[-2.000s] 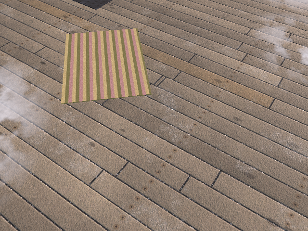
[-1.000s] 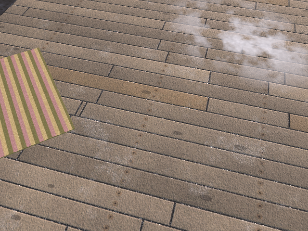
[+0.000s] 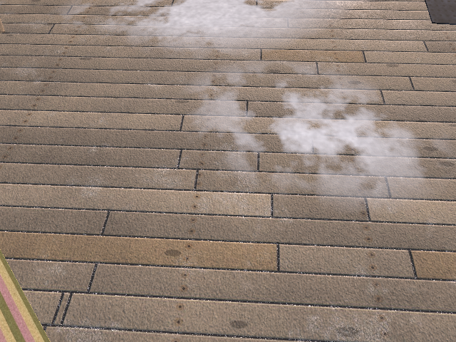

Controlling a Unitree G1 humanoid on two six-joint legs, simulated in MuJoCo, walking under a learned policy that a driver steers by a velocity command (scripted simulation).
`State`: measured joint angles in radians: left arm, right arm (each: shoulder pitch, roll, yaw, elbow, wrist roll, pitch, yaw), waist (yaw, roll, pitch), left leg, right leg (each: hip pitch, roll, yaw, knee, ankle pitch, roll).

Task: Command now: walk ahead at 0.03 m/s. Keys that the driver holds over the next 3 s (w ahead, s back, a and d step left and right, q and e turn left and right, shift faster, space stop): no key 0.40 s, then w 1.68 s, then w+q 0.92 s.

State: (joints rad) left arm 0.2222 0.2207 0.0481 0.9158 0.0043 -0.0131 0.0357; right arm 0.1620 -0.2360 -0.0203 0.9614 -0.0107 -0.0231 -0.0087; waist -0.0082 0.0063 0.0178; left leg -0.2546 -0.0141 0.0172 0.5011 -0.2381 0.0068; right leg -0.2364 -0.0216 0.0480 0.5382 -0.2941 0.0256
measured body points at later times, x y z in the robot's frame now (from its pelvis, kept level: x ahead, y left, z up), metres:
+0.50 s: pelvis +0.02 -0.01 +0.00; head +0.02 -0.01 +0.45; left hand +0.06 +0.25 -0.15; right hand +0.07 -0.26 -0.15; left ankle +0.02 +0.12 -0.74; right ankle +0.00 -0.13 -0.73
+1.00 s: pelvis +0.18 +0.00 +0.00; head +0.20 +0.01 +0.45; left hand +0.38 +0.24 -0.10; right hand +0.08 -0.23 -0.14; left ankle +0.02 +0.12 -0.74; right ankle +0.35 -0.13 -0.69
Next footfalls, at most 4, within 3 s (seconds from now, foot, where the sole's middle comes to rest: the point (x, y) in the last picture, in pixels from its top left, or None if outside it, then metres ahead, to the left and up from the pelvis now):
1.12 right None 0.44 -0.12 -0.77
1.66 left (199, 280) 0.71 0.13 -0.77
2.22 right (265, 198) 1.04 -0.10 -0.77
2.76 left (187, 154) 1.27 0.20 -0.77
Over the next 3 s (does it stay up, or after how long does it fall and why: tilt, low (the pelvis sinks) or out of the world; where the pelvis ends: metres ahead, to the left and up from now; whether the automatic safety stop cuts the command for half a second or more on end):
stays up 1.25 0.13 0.01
